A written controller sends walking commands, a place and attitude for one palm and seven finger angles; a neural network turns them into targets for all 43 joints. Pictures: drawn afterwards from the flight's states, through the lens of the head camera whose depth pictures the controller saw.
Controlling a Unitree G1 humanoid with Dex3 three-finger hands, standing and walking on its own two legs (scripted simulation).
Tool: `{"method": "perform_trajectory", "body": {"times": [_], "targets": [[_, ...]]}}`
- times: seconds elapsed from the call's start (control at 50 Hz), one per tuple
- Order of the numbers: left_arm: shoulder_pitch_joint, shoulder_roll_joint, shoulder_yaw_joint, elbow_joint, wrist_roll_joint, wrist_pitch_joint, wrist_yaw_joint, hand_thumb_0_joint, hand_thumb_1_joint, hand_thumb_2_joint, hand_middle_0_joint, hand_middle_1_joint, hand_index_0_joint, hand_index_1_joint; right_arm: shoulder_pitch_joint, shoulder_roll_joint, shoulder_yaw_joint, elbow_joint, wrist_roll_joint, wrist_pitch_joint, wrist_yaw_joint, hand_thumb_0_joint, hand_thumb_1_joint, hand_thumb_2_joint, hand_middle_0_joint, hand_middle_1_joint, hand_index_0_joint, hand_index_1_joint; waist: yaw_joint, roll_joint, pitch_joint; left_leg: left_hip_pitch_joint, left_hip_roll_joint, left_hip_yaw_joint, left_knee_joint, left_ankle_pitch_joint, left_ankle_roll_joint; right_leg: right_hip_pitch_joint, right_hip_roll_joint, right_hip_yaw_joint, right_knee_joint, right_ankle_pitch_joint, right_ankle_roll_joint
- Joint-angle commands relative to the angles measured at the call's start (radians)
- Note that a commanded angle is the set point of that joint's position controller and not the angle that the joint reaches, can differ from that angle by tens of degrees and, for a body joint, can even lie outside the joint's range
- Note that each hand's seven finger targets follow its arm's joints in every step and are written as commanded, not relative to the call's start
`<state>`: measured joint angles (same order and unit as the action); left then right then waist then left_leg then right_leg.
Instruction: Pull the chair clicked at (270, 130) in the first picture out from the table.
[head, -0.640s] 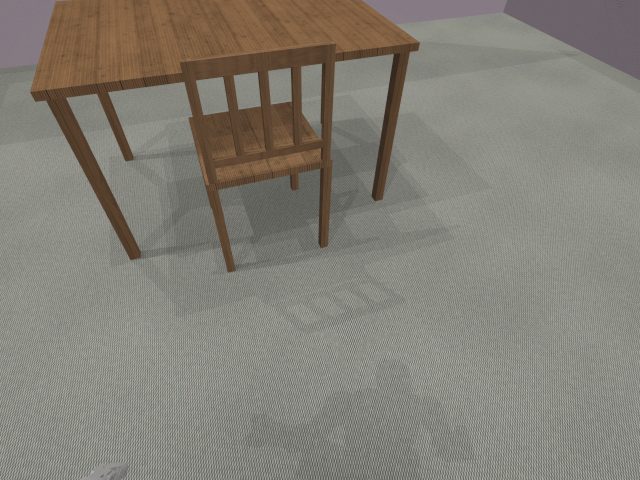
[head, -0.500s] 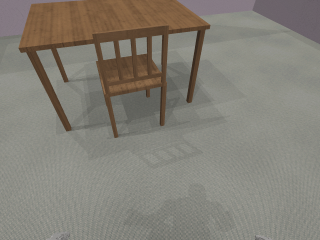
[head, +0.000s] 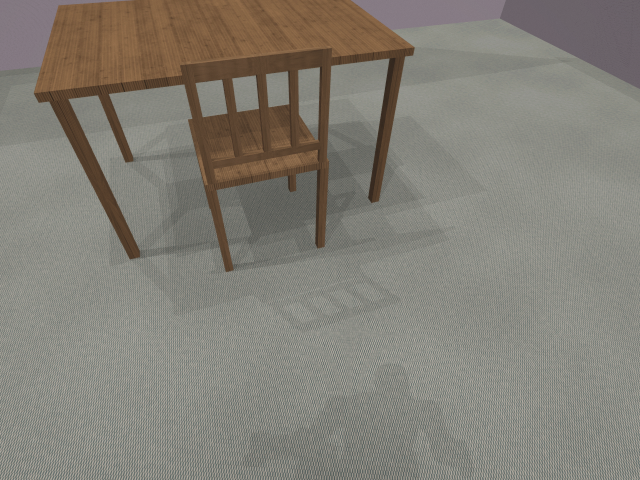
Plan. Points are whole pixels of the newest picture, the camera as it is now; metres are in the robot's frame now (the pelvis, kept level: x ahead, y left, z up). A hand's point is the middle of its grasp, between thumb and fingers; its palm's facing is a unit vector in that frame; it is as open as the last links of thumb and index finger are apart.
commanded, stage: stand and wait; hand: left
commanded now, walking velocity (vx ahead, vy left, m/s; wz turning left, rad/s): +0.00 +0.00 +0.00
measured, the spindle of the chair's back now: (264, 114) +1.10 +0.23 -0.11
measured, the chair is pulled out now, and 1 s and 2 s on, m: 0.00 0.00 0.00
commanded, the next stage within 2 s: look at it before walking up in 0.32 s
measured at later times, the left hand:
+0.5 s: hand out of the picture +0.07 +0.24 -0.16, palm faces -0.03 -0.94 -0.33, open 7.4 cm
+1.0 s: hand out of the picture +0.09 +0.24 -0.15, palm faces -0.02 -0.94 -0.34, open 7.4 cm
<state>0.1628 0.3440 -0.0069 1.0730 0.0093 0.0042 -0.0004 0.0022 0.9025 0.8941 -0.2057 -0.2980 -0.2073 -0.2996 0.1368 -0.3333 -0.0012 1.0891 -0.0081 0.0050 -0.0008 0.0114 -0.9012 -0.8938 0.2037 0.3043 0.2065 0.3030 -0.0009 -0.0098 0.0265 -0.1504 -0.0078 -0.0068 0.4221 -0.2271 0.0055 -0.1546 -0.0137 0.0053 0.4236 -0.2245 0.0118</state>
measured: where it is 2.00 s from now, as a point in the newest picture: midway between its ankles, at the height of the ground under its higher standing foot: outside the picture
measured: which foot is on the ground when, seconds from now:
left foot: down 0.00-1.00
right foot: down 0.00-1.00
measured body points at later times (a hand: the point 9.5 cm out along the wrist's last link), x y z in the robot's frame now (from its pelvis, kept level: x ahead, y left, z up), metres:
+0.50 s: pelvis +0.00 +0.00 +0.00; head +0.00 +0.00 +0.45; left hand +0.07 +0.29 -0.13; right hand +0.07 -0.30 -0.13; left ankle +0.00 +0.12 -0.74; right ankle +0.01 -0.13 -0.74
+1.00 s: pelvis +0.01 -0.01 +0.00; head +0.01 -0.01 +0.45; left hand +0.09 +0.29 -0.13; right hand +0.10 -0.30 -0.13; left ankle +0.00 +0.12 -0.74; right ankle +0.01 -0.13 -0.74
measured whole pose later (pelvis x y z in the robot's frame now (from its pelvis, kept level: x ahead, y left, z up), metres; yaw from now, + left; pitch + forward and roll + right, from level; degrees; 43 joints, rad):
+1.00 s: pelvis +0.01 -0.01 +0.00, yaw +0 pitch -2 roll +0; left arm 0.14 0.34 0.00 1.09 0.01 -0.01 0.00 0.00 0.90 0.89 -0.21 -0.30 -0.21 -0.30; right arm 0.10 -0.34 0.00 1.11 -0.01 -0.01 0.00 0.01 -0.90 -0.89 0.20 0.30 0.21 0.30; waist 0.00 0.00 0.02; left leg -0.12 0.00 -0.01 0.36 -0.21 -0.01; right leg -0.13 0.00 0.01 0.38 -0.22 0.00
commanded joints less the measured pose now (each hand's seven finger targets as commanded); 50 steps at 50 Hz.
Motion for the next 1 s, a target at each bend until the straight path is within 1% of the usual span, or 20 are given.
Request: {"method": "perform_trajectory", "body": {"times": [0.0, 0.02, 0.04, 0.06, 0.14, 0.16, 0.28, 0.32, 0.34, 0.4, 0.44, 0.46, 0.5, 0.6, 0.64, 0.66, 0.76, 0.78, 0.88, 0.98], "targets": [[-0.056, 0.201, 0.038, -0.068, 0.000, -0.025, 0.011, 0.000, 0.900, 0.900, -0.200, -0.300, -0.200, -0.300, -0.065, -0.202, -0.034, -0.065, -0.002, -0.033, -0.010, 0.000, -0.900, -0.900, 0.200, 0.300, 0.200, 0.300, 0.002, 0.006, -0.026, -0.027, 0.110, -0.102, -0.093, 0.074, 0.031, -0.015, -0.105, 0.104, -0.096, 0.031, -0.043], [-0.055, 0.199, 0.038, -0.064, 0.000, -0.025, 0.011, 0.000, 0.900, 0.900, -0.200, -0.300, -0.200, -0.300, -0.062, -0.202, -0.034, -0.061, -0.002, -0.033, -0.009, 0.000, -0.900, -0.900, 0.200, 0.300, 0.200, 0.300, 0.003, 0.008, -0.031, -0.026, 0.111, -0.103, -0.095, 0.070, 0.031, -0.013, -0.105, 0.104, -0.098, 0.022, -0.042], [-0.056, 0.200, 0.038, -0.066, 0.001, -0.025, 0.012, 0.000, 0.900, 0.900, -0.200, -0.300, -0.200, -0.300, -0.059, -0.202, -0.033, -0.061, -0.001, -0.032, -0.009, 0.000, -0.900, -0.900, 0.200, 0.300, 0.200, 0.300, 0.003, -0.003, -0.025, -0.030, 0.111, -0.104, -0.095, 0.062, 0.031, -0.019, -0.103, 0.102, -0.099, 0.008, -0.042], [-0.056, 0.198, 0.037, -0.063, 0.001, -0.024, 0.011, 0.000, 0.900, 0.900, -0.200, -0.300, -0.200, -0.300, -0.060, -0.203, -0.034, -0.057, -0.002, -0.032, -0.008, 0.000, -0.900, -0.900, 0.200, 0.300, 0.200, 0.300, 0.004, 0.004, -0.008, -0.035, 0.110, -0.104, -0.101, 0.044, 0.031, -0.033, -0.104, 0.103, -0.104, -0.013, -0.041], [-0.052, 0.199, 0.037, -0.059, 0.001, -0.024, 0.011, 0.000, 0.900, 0.900, -0.200, -0.300, -0.200, -0.300, -0.052, -0.205, -0.034, -0.051, -0.001, -0.032, -0.008, 0.000, -0.900, -0.900, 0.200, 0.300, 0.200, 0.300, 0.004, 0.016, -0.020, -0.032, 0.112, -0.107, -0.104, 0.042, 0.030, -0.029, -0.101, 0.105, -0.104, -0.013, -0.041], [-0.054, 0.198, 0.038, -0.059, 0.002, -0.024, 0.011, 0.000, 0.900, 0.900, -0.200, -0.300, -0.200, -0.300, -0.049, -0.202, -0.035, -0.050, -0.002, -0.034, -0.008, 0.000, -0.900, -0.900, 0.200, 0.300, 0.200, 0.300, 0.002, 0.004, -0.027, -0.030, 0.113, -0.109, -0.106, 0.049, 0.031, -0.025, -0.102, 0.105, -0.102, -0.006, -0.041], [-0.053, 0.197, 0.037, -0.054, 0.002, -0.025, 0.011, 0.000, 0.900, 0.900, -0.200, -0.300, -0.200, -0.300, -0.048, -0.204, -0.034, -0.042, -0.002, -0.034, -0.007, 0.000, -0.900, -0.900, 0.200, 0.300, 0.200, 0.300, 0.002, -0.001, -0.028, -0.024, 0.114, -0.106, -0.108, 0.049, 0.029, -0.035, -0.103, 0.109, -0.105, -0.011, -0.041], [-0.052, 0.195, 0.038, -0.053, 0.002, -0.027, 0.011, 0.000, 0.900, 0.900, -0.200, -0.300, -0.200, -0.300, -0.049, -0.203, -0.035, -0.041, -0.001, -0.036, -0.008, 0.000, -0.900, -0.900, 0.200, 0.300, 0.200, 0.300, 0.003, 0.006, -0.034, -0.018, 0.117, -0.106, -0.104, 0.080, 0.029, -0.025, -0.103, 0.107, -0.102, 0.026, -0.040], [-0.052, 0.197, 0.038, -0.053, 0.002, -0.028, 0.012, 0.000, 0.900, 0.900, -0.200, -0.300, -0.200, -0.300, -0.047, -0.202, -0.035, -0.042, 0.000, -0.035, -0.008, 0.000, -0.900, -0.900, 0.200, 0.300, 0.200, 0.300, 0.003, -0.006, -0.038, -0.016, 0.117, -0.106, -0.099, 0.087, 0.029, -0.023, -0.103, 0.106, -0.101, 0.034, -0.040], [-0.052, 0.196, 0.038, -0.052, 0.001, -0.028, 0.012, 0.000, 0.900, 0.900, -0.200, -0.300, -0.200, -0.300, -0.050, -0.202, -0.035, -0.039, -0.001, -0.038, -0.009, 0.000, -0.900, -0.900, 0.200, 0.300, 0.200, 0.300, 0.003, 0.013, -0.043, -0.008, 0.119, -0.102, -0.100, 0.111, 0.028, -0.014, -0.105, 0.105, -0.096, 0.068, -0.041], [-0.052, 0.196, 0.039, -0.052, 0.003, -0.029, 0.013, 0.000, 0.900, 0.900, -0.200, -0.300, -0.200, -0.300, -0.048, -0.200, -0.035, -0.040, 0.001, -0.036, -0.009, 0.000, -0.900, -0.900, 0.200, 0.300, 0.200, 0.300, 0.002, -0.002, -0.047, -0.006, 0.120, -0.102, -0.097, 0.114, 0.028, -0.012, -0.105, 0.104, -0.096, 0.075, -0.041], [-0.053, 0.196, 0.039, -0.052, 0.003, -0.029, 0.012, 0.000, 0.900, 0.900, -0.200, -0.300, -0.200, -0.300, -0.053, -0.201, -0.034, -0.039, 0.000, -0.036, -0.009, 0.000, -0.900, -0.900, 0.200, 0.300, 0.200, 0.300, 0.003, 0.001, -0.034, -0.009, 0.119, -0.099, -0.099, 0.113, 0.026, -0.017, -0.106, 0.104, -0.098, 0.075, -0.040], [-0.055, 0.196, 0.038, -0.051, 0.002, -0.029, 0.012, 0.000, 0.900, 0.900, -0.200, -0.300, -0.200, -0.300, -0.056, -0.203, -0.033, -0.037, 0.000, -0.036, -0.009, 0.000, -0.900, -0.900, 0.200, 0.300, 0.200, 0.300, 0.003, 0.008, -0.035, -0.005, 0.121, -0.098, -0.103, 0.119, 0.026, -0.015, -0.105, 0.102, -0.098, 0.084, -0.040], [-0.050, 0.197, 0.039, -0.050, 0.001, -0.031, 0.013, 0.000, 0.900, 0.900, -0.200, -0.300, -0.200, -0.300, -0.063, -0.204, -0.033, -0.038, 0.000, -0.038, -0.010, 0.000, -0.900, -0.900, 0.200, 0.300, 0.200, 0.300, 0.003, 0.011, -0.064, 0.021, 0.123, -0.092, -0.095, 0.156, 0.025, 0.002, -0.109, 0.102, -0.094, 0.135, -0.041], [-0.053, 0.200, 0.040, -0.050, 0.003, -0.032, 0.013, 0.000, 0.900, 0.900, -0.200, -0.300, -0.200, -0.300, -0.066, -0.202, -0.034, -0.040, 0.001, -0.036, -0.010, 0.000, -0.900, -0.900, 0.200, 0.300, 0.200, 0.300, 0.002, 0.003, -0.061, 0.021, 0.123, -0.092, -0.094, 0.162, 0.024, 0.003, -0.107, 0.104, -0.094, 0.147, -0.042], [-0.054, 0.199, 0.039, -0.050, 0.002, -0.032, 0.013, 0.000, 0.900, 0.900, -0.200, -0.300, -0.200, -0.300, -0.067, -0.203, -0.034, -0.041, 0.000, -0.037, -0.011, 0.000, -0.900, -0.900, 0.200, 0.300, 0.200, 0.300, 0.002, 0.012, -0.059, 0.022, 0.123, -0.090, -0.095, 0.166, 0.024, 0.006, -0.110, 0.101, -0.094, 0.153, -0.041], [-0.057, 0.200, 0.040, -0.049, 0.003, -0.031, 0.013, 0.000, 0.900, 0.900, -0.200, -0.300, -0.200, -0.300, -0.072, -0.205, -0.032, -0.042, 0.000, -0.037, -0.012, 0.000, -0.900, -0.900, 0.200, 0.300, 0.200, 0.300, 0.002, 0.006, -0.052, 0.026, 0.125, -0.089, -0.101, 0.179, 0.023, 0.008, -0.108, 0.098, -0.094, 0.171, -0.040], [-0.055, 0.199, 0.039, -0.048, 0.002, -0.031, 0.013, 0.000, 0.900, 0.900, -0.200, -0.300, -0.200, -0.300, -0.073, -0.207, -0.031, -0.043, 0.000, -0.037, -0.012, 0.000, -0.900, -0.900, 0.200, 0.300, 0.200, 0.300, 0.004, 0.017, -0.059, 0.031, 0.125, -0.089, -0.100, 0.188, 0.024, 0.016, -0.109, 0.101, -0.095, 0.181, -0.041], [-0.061, 0.203, 0.040, -0.049, 0.002, -0.031, 0.013, 0.000, 0.900, 0.900, -0.200, -0.300, -0.200, -0.300, -0.077, -0.209, -0.032, -0.042, 0.000, -0.038, -0.013, 0.000, -0.900, -0.900, 0.200, 0.300, 0.200, 0.300, 0.003, 0.019, -0.059, 0.039, 0.128, -0.085, -0.107, 0.195, 0.022, 0.019, -0.107, 0.098, -0.096, 0.188, -0.040], [-0.062, 0.203, 0.042, -0.049, 0.002, -0.031, 0.013, 0.000, 0.900, 0.900, -0.200, -0.300, -0.200, -0.300, -0.074, -0.210, -0.030, -0.044, 0.001, -0.039, -0.014, 0.000, -0.900, -0.900, 0.200, 0.300, 0.200, 0.300, 0.003, 0.003, -0.064, 0.046, 0.129, -0.084, -0.109, 0.213, 0.022, 0.031, -0.107, 0.095, -0.096, 0.209, -0.039]]}}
